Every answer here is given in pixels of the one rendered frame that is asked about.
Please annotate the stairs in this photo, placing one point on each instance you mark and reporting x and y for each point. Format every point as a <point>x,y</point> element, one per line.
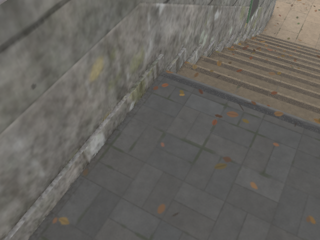
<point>275,72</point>

